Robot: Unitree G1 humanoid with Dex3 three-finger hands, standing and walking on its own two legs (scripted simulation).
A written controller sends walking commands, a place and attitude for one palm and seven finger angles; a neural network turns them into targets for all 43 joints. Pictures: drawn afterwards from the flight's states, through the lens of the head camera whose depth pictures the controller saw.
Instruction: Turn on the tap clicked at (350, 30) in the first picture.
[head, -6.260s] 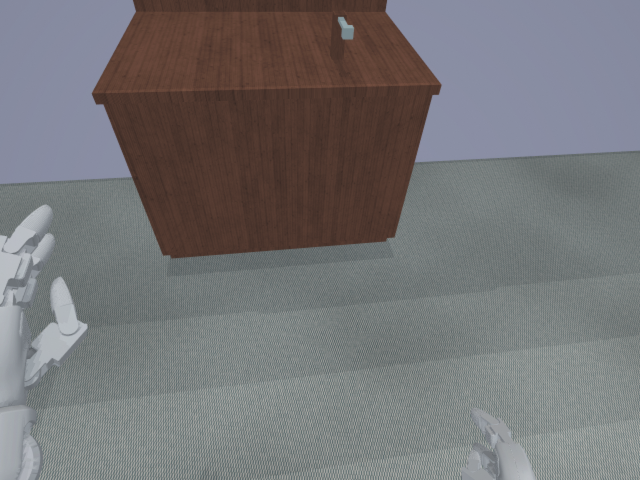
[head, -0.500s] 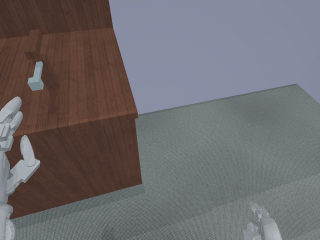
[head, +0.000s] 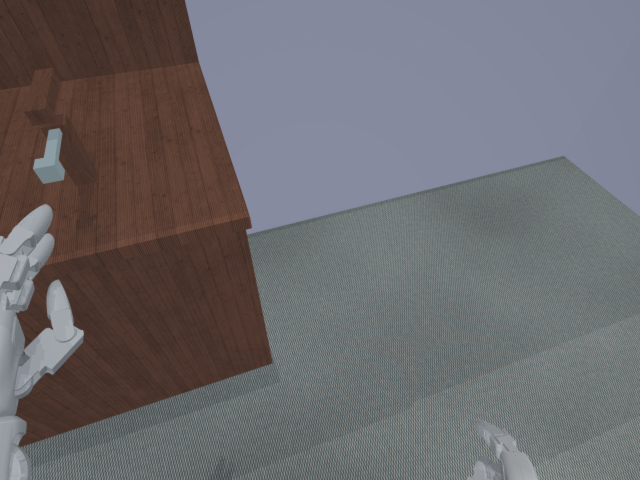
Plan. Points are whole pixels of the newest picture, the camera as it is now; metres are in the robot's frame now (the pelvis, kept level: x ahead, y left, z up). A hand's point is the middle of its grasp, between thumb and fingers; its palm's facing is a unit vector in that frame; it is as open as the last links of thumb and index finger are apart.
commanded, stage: come to a stop and stand still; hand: left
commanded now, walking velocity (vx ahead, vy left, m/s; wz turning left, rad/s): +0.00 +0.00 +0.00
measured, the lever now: (49, 169) +0.50 +0.43 +0.10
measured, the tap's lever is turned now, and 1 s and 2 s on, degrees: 0 0 0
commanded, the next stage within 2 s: look again from close up in 0.40 s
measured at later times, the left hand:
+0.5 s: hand (48, 354) +0.19 +0.24 +0.16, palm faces +0.39 -0.83 -0.39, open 7.4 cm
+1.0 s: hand (0, 293) +0.25 +0.31 +0.17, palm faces +0.43 -0.83 -0.35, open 7.4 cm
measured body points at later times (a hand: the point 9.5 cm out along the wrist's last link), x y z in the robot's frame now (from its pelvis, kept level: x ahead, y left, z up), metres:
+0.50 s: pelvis -0.02 +0.00 +0.00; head -0.02 +0.00 +0.45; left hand +0.17 +0.29 +0.18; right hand +0.14 -0.22 -0.09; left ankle +0.01 +0.12 -0.74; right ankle +0.01 -0.09 -0.74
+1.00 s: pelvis +0.02 +0.05 +0.00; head +0.05 +0.08 +0.45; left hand +0.22 +0.35 +0.19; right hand +0.19 -0.16 -0.07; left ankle +0.01 +0.12 -0.74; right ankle +0.01 -0.09 -0.74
